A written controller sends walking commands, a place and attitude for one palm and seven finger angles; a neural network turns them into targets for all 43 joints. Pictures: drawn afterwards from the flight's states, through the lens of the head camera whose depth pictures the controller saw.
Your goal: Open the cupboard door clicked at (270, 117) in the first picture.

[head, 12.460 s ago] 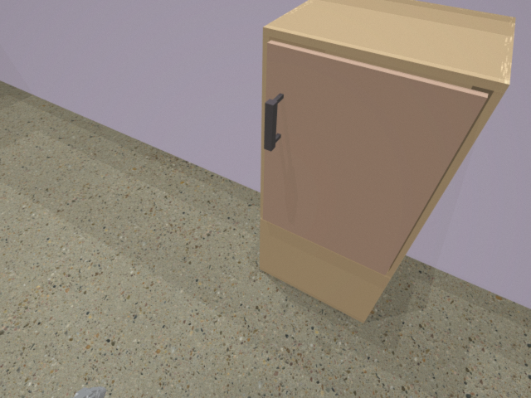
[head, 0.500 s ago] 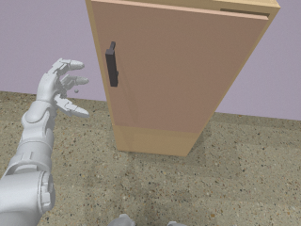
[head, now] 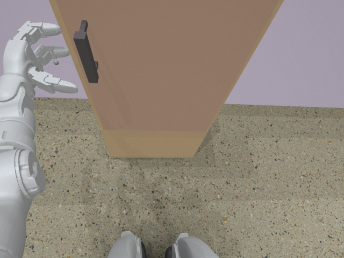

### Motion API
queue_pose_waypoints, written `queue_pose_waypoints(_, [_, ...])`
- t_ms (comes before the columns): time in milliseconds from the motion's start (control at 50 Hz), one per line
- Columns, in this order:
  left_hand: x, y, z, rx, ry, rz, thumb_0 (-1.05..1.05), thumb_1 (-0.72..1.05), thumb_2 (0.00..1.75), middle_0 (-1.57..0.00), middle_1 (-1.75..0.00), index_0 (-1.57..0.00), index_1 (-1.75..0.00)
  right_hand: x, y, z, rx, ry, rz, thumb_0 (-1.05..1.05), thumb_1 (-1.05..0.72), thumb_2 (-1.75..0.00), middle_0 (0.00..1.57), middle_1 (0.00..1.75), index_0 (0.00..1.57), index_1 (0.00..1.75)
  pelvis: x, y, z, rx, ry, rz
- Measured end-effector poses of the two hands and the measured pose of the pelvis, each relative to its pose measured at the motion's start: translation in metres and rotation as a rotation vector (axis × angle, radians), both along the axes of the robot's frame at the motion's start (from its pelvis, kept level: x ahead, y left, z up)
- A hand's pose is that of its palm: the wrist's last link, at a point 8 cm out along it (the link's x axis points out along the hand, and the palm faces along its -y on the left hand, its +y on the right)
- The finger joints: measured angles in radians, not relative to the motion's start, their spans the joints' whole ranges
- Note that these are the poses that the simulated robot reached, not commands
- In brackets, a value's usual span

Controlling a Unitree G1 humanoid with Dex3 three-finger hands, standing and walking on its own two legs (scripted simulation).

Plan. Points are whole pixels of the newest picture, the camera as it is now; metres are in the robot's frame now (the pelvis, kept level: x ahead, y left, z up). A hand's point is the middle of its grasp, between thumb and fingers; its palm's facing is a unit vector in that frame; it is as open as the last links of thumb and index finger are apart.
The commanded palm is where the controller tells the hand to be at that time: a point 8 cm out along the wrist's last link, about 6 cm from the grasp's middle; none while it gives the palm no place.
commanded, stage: move the hooked fingers beside the handle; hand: left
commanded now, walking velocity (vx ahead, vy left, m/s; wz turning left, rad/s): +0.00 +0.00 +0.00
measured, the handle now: (89, 53) +0.56 +0.14 +0.09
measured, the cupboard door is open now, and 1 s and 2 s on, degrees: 0 0 0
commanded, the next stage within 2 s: slide the fingers in behind the handle in 0.80 s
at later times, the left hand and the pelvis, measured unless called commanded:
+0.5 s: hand (53, 63) +0.53 +0.21 +0.10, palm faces -0.08 -1.00 +0.02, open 14.0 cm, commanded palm +0.51 +0.24 +0.09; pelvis +0.03 +0.01 +0.00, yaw +0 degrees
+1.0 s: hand (58, 66) +0.52 +0.20 +0.09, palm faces -0.07 -1.00 +0.01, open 14.0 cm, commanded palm +0.51 +0.23 +0.09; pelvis +0.01 +0.02 +0.00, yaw +0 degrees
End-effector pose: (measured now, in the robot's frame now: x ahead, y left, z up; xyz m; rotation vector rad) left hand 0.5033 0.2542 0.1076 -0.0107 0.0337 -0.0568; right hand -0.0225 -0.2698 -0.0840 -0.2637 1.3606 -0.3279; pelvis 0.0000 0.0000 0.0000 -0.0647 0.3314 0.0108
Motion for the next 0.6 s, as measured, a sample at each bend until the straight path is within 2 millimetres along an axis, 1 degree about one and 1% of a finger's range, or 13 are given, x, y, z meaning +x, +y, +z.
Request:
queue_pose_waypoints(60, [0.01, 0.001, 0.0, -0.002, 0.0, 0.006, -0.02, -0.5, 0.3, -0.3, -1.2, -0.3, -1.2, -0.008, 0.001, 0.0, 0.0, 0.027, -0.017, 0.0, -0.91, -0.89, 0.2, 0.3, 0.2, 0.3, 0.002, -0.001, -0.002, -0.002, 0.018, -0.006])
queue_pose_waypoints(100, [0.013, 0.003, -0.002, 0.001, 0.002, 0.007, -0.02, -0.5, 0.3, -0.3, -1.2, -0.3, -1.2, -0.011, 0.002, 0.001, 0.004, 0.042, -0.029, 0.0, -0.91, -0.89, 0.2, 0.3, 0.2, 0.3, 0.004, -0.001, -0.002, -0.001, 0.027, -0.013])
queue_pose_waypoints(160, [0.012, 0.007, -0.007, 0.011, 0.018, 0.001, -0.02, -0.5, 0.3, -0.3, -1.2, -0.3, -1.2, -0.014, 0.005, 0.001, 0.017, 0.062, -0.042, 0.0, -0.91, -0.89, 0.2, 0.3, 0.2, 0.3, 0.009, -0.001, -0.001, -0.001, 0.033, -0.02])
queue_pose_waypoints(220, [0.009, 0.01, -0.014, 0.01, 0.042, -0.005, -0.02, -0.5, 0.3, -0.3, -1.2, -0.3, -1.2, -0.012, 0.008, 0.001, 0.029, 0.075, -0.046, 0.0, -0.91, -0.89, 0.2, 0.3, 0.2, 0.3, 0.013, -0.001, 0.0, -0.001, 0.031, -0.021])
queue_pose_waypoints(300, [0.008, 0.016, -0.019, -0.002, 0.039, 0.005, -0.02, -0.5, 0.3, -0.3, -1.2, -0.3, -1.2, -0.001, 0.01, 0.002, 0.029, 0.069, -0.037, 0.0, -0.91, -0.89, 0.2, 0.3, 0.2, 0.3, 0.017, 0.0, 0.001, -0.006, 0.031, -0.016])
queue_pose_waypoints(400, [0.008, 0.016, -0.008, 0.005, -0.025, -0.003, -0.02, -0.5, 0.3, -0.3, -1.2, -0.3, -1.2, 0.019, 0.011, 0.001, 0.029, 0.039, -0.015, 0.0, -0.91, -0.89, 0.2, 0.3, 0.2, 0.3, 0.022, 0.004, 0.002, -0.011, 0.027, -0.007])
queue_pose_waypoints(460, [0.008, 0.012, -0.005, -0.005, -0.01, -0.02, -0.02, -0.5, 0.3, -0.3, -1.2, -0.3, -1.2, 0.032, 0.012, 0.0, 0.031, 0.014, 0.001, 0.0, -0.91, -0.89, 0.2, 0.3, 0.2, 0.3, 0.025, 0.007, 0.003, -0.012, 0.022, -0.001])
queue_pose_waypoints(540, [0.006, 0.007, -0.012, -0.009, 0.046, -0.03, -0.02, -0.5, 0.3, -0.3, -1.2, -0.3, -1.2, 0.047, 0.014, -0.002, 0.032, -0.028, 0.021, 0.0, -0.91, -0.89, 0.2, 0.3, 0.2, 0.3, 0.025, 0.01, 0.003, -0.01, 0.017, 0.0])
queue_pose_waypoints(600, [0.004, 0.005, -0.019, -0.008, 0.05, -0.021, -0.02, -0.5, 0.3, -0.3, -1.2, -0.3, -1.2, 0.053, 0.016, -0.003, 0.033, -0.051, 0.034, 0.0, -0.91, -0.89, 0.2, 0.3, 0.2, 0.3, 0.023, 0.012, 0.002, -0.009, 0.016, -0.001])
